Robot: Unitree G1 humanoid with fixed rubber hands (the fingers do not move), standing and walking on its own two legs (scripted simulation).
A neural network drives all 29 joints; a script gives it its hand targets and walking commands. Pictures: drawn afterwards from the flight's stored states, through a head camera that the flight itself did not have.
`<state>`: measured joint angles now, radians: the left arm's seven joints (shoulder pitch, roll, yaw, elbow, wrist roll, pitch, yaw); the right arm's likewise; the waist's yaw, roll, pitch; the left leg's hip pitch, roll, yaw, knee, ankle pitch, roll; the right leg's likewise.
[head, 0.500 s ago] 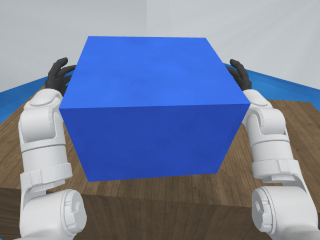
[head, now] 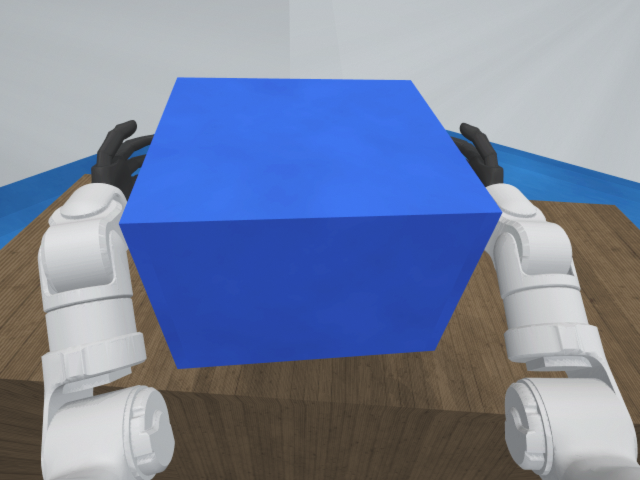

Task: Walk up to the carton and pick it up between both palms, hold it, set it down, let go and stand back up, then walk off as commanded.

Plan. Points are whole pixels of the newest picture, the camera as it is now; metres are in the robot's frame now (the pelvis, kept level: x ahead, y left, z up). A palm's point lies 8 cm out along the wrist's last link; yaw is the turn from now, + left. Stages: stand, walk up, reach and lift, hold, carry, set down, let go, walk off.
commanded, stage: hold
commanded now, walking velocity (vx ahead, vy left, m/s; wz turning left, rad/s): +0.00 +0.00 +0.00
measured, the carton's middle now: (304, 212) +0.40 +0.00 +0.20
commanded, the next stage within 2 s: none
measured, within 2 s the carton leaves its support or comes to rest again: neither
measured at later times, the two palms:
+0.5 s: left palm (119, 191) +0.36 +0.20 +0.25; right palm (480, 187) +0.37 -0.21 +0.25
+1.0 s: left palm (117, 187) +0.37 +0.20 +0.26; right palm (480, 187) +0.36 -0.20 +0.25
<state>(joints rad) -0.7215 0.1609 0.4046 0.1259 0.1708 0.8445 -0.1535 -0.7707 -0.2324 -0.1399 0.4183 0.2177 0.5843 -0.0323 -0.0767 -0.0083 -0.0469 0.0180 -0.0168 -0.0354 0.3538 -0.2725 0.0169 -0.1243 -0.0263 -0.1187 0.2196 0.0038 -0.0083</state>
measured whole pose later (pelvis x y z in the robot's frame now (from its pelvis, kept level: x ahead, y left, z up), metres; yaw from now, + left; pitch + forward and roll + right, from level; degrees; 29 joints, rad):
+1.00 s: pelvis +0.00 +0.00 +0.00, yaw +0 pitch -5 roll -1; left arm -0.77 0.17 0.42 0.19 0.17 0.82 -0.16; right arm -0.80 -0.23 -0.15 0.46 0.19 0.58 -0.03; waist -0.07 -0.01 -0.05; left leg 0.01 -0.02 -0.04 0.34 -0.26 0.02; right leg -0.14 -0.03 -0.12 0.23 0.00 -0.01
